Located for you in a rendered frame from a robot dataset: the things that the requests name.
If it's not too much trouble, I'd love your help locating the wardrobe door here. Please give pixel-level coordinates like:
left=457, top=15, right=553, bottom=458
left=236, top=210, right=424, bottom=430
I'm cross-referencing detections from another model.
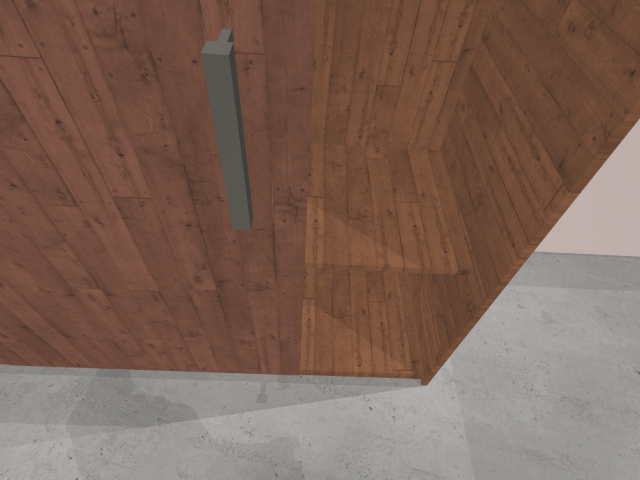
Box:
left=0, top=0, right=316, bottom=375

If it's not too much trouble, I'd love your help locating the handle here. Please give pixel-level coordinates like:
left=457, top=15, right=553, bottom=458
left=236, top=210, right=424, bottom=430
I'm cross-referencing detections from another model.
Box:
left=201, top=28, right=253, bottom=230

